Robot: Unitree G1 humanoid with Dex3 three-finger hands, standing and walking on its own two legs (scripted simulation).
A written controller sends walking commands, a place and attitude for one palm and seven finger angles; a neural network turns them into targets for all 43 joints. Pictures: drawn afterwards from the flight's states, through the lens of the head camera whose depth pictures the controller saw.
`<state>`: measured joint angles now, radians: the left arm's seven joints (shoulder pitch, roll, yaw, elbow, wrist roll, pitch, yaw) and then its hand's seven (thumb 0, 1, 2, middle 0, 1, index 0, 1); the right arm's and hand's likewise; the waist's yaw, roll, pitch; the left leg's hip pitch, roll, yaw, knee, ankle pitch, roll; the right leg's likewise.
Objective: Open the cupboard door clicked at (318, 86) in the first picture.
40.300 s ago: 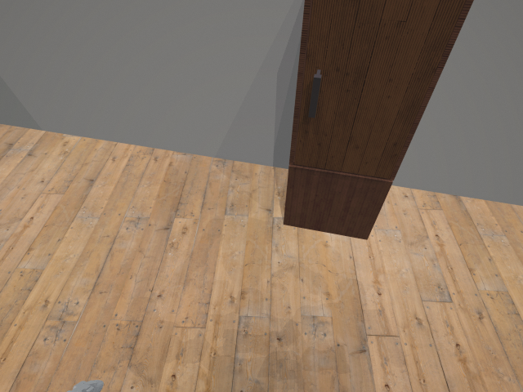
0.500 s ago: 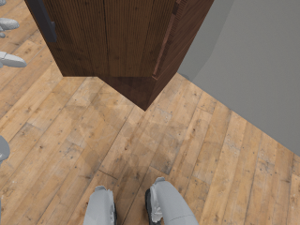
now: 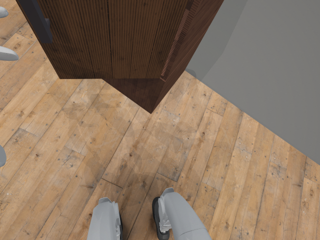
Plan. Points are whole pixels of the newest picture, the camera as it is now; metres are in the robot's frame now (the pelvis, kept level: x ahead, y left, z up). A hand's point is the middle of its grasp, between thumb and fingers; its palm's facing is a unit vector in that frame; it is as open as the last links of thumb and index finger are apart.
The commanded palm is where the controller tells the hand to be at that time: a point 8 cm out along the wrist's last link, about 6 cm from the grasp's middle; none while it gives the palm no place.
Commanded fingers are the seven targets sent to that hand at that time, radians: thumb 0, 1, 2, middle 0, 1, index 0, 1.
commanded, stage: move the hooked fingers beside the handle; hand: left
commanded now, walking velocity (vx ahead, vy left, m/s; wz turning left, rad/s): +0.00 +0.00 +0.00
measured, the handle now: (36, 7) +0.60 +0.20 +0.07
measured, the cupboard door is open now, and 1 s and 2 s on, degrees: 41 41 41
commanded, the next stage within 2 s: slide the fingers in behind the handle in 0.44 s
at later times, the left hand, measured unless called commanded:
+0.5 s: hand out of the picture +0.55 +0.26 +0.08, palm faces +0.02 -1.00 -0.01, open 14.0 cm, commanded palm +0.54 +0.29 +0.07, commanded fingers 0.00 -0.50 0.30 -0.30 -1.20 -0.30 -1.20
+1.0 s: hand (8, 29) +0.55 +0.24 +0.08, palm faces +0.00 -1.00 -0.01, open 14.0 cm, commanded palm +0.54 +0.26 +0.07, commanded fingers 0.00 -0.50 0.30 -0.30 -1.20 -0.30 -1.20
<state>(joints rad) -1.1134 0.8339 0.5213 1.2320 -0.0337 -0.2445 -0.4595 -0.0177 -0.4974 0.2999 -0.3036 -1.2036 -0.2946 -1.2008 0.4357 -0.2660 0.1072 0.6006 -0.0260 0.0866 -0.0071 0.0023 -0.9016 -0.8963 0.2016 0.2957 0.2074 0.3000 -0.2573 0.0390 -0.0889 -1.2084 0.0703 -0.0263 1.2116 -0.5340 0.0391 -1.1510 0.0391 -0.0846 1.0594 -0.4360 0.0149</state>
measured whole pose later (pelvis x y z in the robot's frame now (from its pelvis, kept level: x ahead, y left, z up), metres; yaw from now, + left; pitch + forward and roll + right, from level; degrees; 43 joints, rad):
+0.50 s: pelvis +0.00 -0.01 -0.01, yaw +0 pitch +30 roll -7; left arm -1.12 0.84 0.51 1.27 -0.04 -0.29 -0.45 -0.02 -0.50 0.30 -0.30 -1.20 -0.30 -1.20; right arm 0.38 -0.28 0.10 0.58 -0.02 0.09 -0.02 0.00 -0.90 -0.90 0.20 0.30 0.21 0.30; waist -0.25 0.04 -0.08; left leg -1.22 0.07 -0.03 1.24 -0.54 0.03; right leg -1.17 0.04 -0.09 1.10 -0.45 0.00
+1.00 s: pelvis -0.01 -0.01 +0.00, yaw +0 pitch +29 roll -6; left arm -1.11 0.77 0.47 1.25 -0.04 -0.30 -0.40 -0.02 -0.50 0.30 -0.30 -1.20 -0.30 -1.20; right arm 0.41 -0.28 0.10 0.60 -0.02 0.08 -0.01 0.00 -0.90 -0.90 0.20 0.30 0.21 0.30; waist -0.25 0.04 -0.09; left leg -1.20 0.07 -0.03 1.23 -0.53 0.03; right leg -1.16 0.04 -0.08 1.09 -0.44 0.00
